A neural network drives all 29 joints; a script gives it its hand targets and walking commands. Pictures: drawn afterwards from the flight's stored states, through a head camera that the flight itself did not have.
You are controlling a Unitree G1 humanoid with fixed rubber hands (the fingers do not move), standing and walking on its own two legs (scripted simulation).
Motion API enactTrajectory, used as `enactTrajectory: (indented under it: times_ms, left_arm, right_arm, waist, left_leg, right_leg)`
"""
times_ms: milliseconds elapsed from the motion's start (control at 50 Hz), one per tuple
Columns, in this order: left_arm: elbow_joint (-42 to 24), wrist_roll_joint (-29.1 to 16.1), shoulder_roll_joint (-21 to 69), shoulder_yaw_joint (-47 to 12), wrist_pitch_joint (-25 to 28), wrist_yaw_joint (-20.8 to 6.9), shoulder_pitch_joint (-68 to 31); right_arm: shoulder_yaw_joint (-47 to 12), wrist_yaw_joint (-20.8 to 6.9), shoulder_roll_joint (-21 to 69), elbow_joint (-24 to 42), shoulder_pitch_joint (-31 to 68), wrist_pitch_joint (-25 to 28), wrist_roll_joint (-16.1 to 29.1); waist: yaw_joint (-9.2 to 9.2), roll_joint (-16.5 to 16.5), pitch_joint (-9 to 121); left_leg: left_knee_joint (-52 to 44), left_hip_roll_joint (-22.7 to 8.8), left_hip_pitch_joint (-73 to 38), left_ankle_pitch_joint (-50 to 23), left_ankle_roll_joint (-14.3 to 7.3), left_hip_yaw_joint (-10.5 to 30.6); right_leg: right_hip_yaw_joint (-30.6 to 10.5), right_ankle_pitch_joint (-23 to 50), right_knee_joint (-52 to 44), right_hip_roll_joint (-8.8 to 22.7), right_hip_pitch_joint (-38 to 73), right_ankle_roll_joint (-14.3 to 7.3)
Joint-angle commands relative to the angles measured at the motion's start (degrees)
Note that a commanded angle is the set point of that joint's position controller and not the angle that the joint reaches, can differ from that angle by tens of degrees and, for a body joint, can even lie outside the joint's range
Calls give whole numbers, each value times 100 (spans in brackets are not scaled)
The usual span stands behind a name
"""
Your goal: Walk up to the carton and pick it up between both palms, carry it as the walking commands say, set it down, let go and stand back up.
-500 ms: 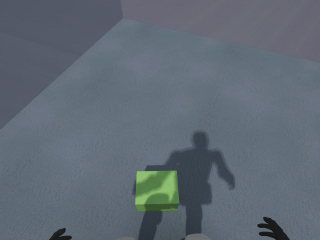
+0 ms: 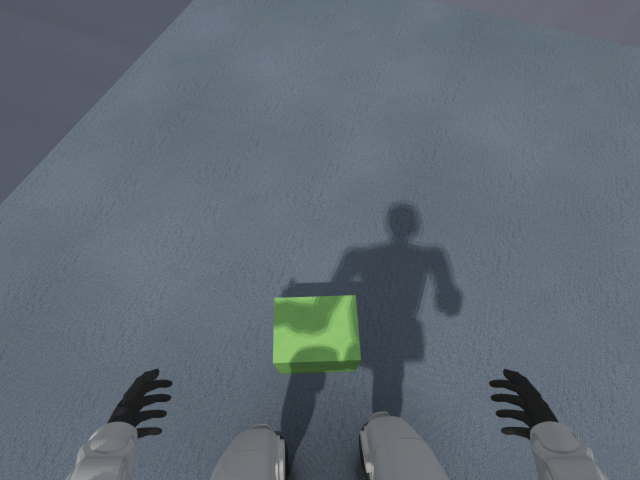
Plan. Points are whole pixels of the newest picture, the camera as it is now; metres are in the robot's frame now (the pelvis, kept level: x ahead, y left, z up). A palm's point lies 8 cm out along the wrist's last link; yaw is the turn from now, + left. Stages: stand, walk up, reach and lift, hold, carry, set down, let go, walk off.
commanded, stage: reach and lift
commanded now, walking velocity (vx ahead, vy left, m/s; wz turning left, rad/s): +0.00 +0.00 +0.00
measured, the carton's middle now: (316, 336) +0.41 +0.01 -0.66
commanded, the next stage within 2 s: none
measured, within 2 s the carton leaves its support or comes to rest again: neither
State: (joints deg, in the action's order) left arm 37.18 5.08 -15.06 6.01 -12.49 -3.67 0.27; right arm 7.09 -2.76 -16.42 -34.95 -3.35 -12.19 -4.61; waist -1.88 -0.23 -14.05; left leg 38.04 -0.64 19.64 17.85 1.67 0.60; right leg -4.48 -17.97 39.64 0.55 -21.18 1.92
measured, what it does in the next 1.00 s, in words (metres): lowers itself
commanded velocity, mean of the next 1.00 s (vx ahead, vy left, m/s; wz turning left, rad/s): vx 0.00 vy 0.00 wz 0.00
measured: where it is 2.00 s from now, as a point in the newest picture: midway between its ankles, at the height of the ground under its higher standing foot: outside the picture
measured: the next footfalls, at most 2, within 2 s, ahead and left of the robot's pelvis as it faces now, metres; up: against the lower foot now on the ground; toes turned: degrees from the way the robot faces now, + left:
none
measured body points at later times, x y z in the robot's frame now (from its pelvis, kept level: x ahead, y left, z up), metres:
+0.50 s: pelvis +0.00 +0.00 -0.06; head +0.17 +0.00 +0.35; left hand +0.27 +0.24 -0.18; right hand +0.27 -0.26 -0.18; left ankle +0.03 +0.14 -0.72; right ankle +0.04 -0.14 -0.72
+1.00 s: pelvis -0.05 +0.00 -0.11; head +0.21 -0.01 +0.26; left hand +0.40 +0.21 -0.22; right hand +0.40 -0.23 -0.22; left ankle +0.03 +0.14 -0.72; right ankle +0.04 -0.14 -0.72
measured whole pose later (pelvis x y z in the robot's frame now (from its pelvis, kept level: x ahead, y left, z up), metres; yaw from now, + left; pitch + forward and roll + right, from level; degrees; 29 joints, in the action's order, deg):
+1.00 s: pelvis -0.05 +0.00 -0.11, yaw +2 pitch +38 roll +1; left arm 44.3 -2.6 -12.1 13.7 -10.5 2.4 -47.4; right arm 14.4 -1.6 -16.5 -45.4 48.0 -9.8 3.4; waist -1.4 -1.5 2.5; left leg 65.4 0.7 84.3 19.0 1.9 1.8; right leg -4.4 -19.0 66.0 0.3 -84.9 3.1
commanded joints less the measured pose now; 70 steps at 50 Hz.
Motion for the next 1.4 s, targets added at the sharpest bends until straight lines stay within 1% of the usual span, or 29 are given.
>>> enactTrajectory:
  times_ms: [0, 40, 160, 180, 200, 260, 280, 320, 360, 380, 400, 540, 560, 580, 600, 700, 780, 840, 880, 960, 980, 1000, 1100, 1140, 1160, 1200, 1260, 1360, 1380]
  left_arm:
    - [-1074, 75, -996, 529, 19, 71, -143]
    - [-1148, 58, -906, 590, 99, 116, -232]
    - [-1196, -141, -901, 568, 318, 104, -528]
    - [-1285, -187, -892, 549, 393, 133, -630]
    - [-1155, -192, -886, 564, 428, 158, -585]
    - [-1028, -250, -849, 477, 466, 210, -710]
    - [-1028, -247, -892, 475, 466, 213, -883]
    - [-1021, -258, -868, 482, 485, 247, -1079]
    - [-1032, -300, -737, 435, 509, 285, -1293]
    - [-1085, -269, -749, 479, 508, 310, -1331]
    - [-1089, -347, -739, 438, 456, 316, -1695]
    - [-1285, -485, -843, 573, 253, 402, -3522]
    - [-1332, -509, -929, 581, 213, 421, -3867]
    - [-1274, -518, -917, 623, 157, 468, -4070]
    - [-1223, -591, -909, 597, 115, 503, -4247]
    - [-857, -710, -766, 695, 51, 616, -5119]
    - [-571, -893, -671, 757, 102, 653, -5656]
    - [-330, -779, -792, 930, 249, 656, -6001]
    - [-233, -766, -708, 882, 356, 645, -6259]
    - [-330, -781, -570, 931, 671, 621, -6561]
    - [-330, -703, -682, 1010, 711, 652, -6699]
    - [-346, -746, -649, 975, 746, 653, -6815]
    - [-794, -690, -543, 941, 908, 653, -6123]
    - [-1241, -590, -514, 1017, 968, 634, -5758]
    - [-1044, -551, -488, 1091, 967, 619, -5664]
    - [-974, -322, -524, 1324, 973, 623, -5545]
    - [-1042, -429, -178, 1132, 1049, 593, -5498]
    - [-591, -621, 27, 709, 1116, 551, -6075]
    - [-460, -570, -121, 865, 1119, 557, -6054]
  right_arm:
    - [614, 53, -1009, 1142, 280, 44, -157]
    - [710, 72, -1036, 1237, 417, 120, -190]
    - [528, 167, -689, 1362, 504, 274, 78]
    - [611, 204, -672, 1256, 425, 316, 76]
    - [500, 214, -538, 1176, 520, 362, 153]
    - [606, 231, -541, 946, 386, 423, 277]
    - [525, 250, -504, 923, 632, 418, 348]
    - [554, 246, -474, 840, 707, 448, 437]
    - [688, 231, -613, 983, 990, 505, 390]
    - [650, 198, -588, 900, 1066, 506, 491]
    - [647, 206, -594, 951, 1439, 491, 538]
    - [704, 219, -694, 1148, 3379, 336, 788]
    - [833, 233, -827, 1165, 3624, 299, 735]
    - [789, 211, -820, 1065, 3967, 256, 802]
    - [849, 209, -921, 1051, 4161, 231, 815]
    - [982, 144, -1199, 605, 5310, 191, 767]
    - [809, 106, -999, 229, 5955, 215, 968]
    - [816, 99, -1003, -18, 6425, 320, 875]
    - [863, 108, -997, -161, 6656, 434, 782]
    - [858, 179, -877, -53, 6968, 711, 771]
    - [972, 184, -916, -115, 7025, 742, 743]
    - [955, 208, -863, -163, 7082, 787, 730]
    - [1093, 338, -698, 387, 6256, 954, 731]
    - [1014, 325, -594, 662, 5853, 971, 760]
    - [985, 324, -518, 473, 5761, 961, 691]
    - [1122, 300, -427, 537, 5764, 980, 621]
    - [1080, 275, -294, 574, 5692, 1092, 683]
    - [1114, 255, -232, 171, 6291, 1203, 556]
    - [1125, 267, -247, 43, 6276, 1203, 581]
  waist:
    - [-51, 215, 2216]
    - [3, 121, 2663]
    - [-29, 412, 3905]
    - [-117, 342, 4054]
    - [39, 294, 4106]
    - [-100, 151, 4458]
    - [18, -81, 4520]
    - [-84, -235, 4725]
    - [-169, -99, 5069]
    - [-43, -420, 5176]
    - [-101, -141, 5113]
    - [-49, -113, 5576]
    - [-176, -108, 5710]
    - [-54, -235, 5777]
    - [-164, -190, 5956]
    - [-151, -307, 6632]
    - [-91, 14, 6800]
    - [22, 167, 6901]
    - [-85, 137, 6972]
    - [-26, 301, 7661]
    - [35, 150, 7726]
    - [-34, 203, 7915]
    - [-123, 152, 9317]
    - [83, -62, 9720]
    - [106, 0, 9533]
    - [198, -81, 9147]
    - [52, -71, 8765]
    - [-209, -67, 7803]
    - [-121, -53, 7746]
  left_leg:
    - [-79, 293, -210, -332, -43, -276]
    - [241, 329, 10, -923, -12, -201]
    - [1138, 457, 766, -2114, -37, -152]
    - [1213, 470, 901, -2455, 1, -102]
    - [1336, 503, 1100, -2608, 2, -114]
    - [1492, 520, 1337, -3130, 27, -3]
    - [1582, 532, 1433, -2949, 59, -49]
    - [1696, 518, 1732, -2975, 92, -55]
    - [1782, 489, 1801, -2891, 131, -41]
    - [1797, 492, 1734, -2854, 123, -59]
    - [1825, 485, 1970, -2433, 104, -61]
    - [1750, 418, 2760, -603, 64, -239]
    - [1772, 405, 2910, -407, 92, -296]
    - [1755, 402, 2816, -269, 97, -262]
    - [1755, 404, 2824, -127, 105, -287]
    - [1837, 393, 2758, 171, 195, -299]
    - [1812, 407, 3014, 357, 153, -358]
    - [1877, 456, 3352, 248, 116, -451]
    - [1933, 471, 3417, 83, 132, -436]
    - [2205, 542, 3557, -765, 127, -489]
    - [2250, 567, 3534, -902, 149, -484]
    - [2317, 558, 3570, -1010, 159, -473]
    - [2596, 587, 3398, -2383, 141, -382]
    - [2706, 586, 3359, -2997, 156, -362]
    - [2734, 574, 3665, -3024, 145, -311]
    - [2764, 580, 4021, -2939, 128, -327]
    - [2980, 571, 4714, -2939, 194, -285]
    - [3537, 541, 5689, -2041, 251, -258]
    - [3668, 545, 5846, -1990, 268, -307]
  right_leg:
    - [697, 482, -206, -353, -358, 93]
    - [716, 1002, 146, -406, -414, 87]
    - [688, 2663, 959, -358, -591, 214]
    - [641, 3070, 1060, -338, -672, 198]
    - [628, 3236, 1192, -314, -789, 201]
    - [618, 3654, 1374, -321, -1226, 189]
    - [596, 3385, 1424, -289, -1422, 179]
    - [547, 3468, 1443, -280, -1647, 125]
    - [603, 3282, 1523, -344, -1789, 138]
    - [602, 3160, 1534, -305, -1860, 125]
    - [619, 2761, 1519, -303, -2099, 155]
    - [717, 1050, 1573, -273, -2506, 224]
    - [742, 927, 1562, -299, -2535, 204]
    - [766, 725, 1630, -280, -2678, 191]
    - [826, 586, 1638, -317, -2807, 192]
    - [986, 156, 1789, -352, -3284, 118]
    - [958, -166, 1697, -370, -3361, 124]
    - [1002, -83, 1808, -383, -3446, 149]
    - [1014, 115, 1855, -388, -3551, 130]
    - [893, 995, 2009, -420, -3331, 115]
    - [911, 1122, 2138, -440, -3482, 123]
    - [896, 1236, 2152, -425, -3422, 119]
    - [780, 3037, 2442, -448, -2596, 91]
    - [655, 3635, 2554, -434, -2519, 35]
    - [620, 3736, 2625, -427, -2602, 38]
    - [586, 3623, 2699, -423, -3084, 75]
    - [490, 3939, 2913, -387, -3306, 49]
    - [659, 2780, 3433, -372, -4801, 77]
    - [634, 2738, 3508, -357, -4884, 86]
